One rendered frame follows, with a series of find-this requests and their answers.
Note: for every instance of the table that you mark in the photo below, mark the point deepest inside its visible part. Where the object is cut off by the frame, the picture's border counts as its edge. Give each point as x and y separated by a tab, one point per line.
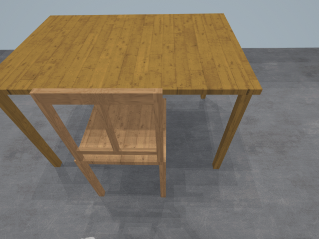
184	54

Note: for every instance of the chair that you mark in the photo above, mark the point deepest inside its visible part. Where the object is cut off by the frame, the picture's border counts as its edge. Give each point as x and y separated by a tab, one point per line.
127	126

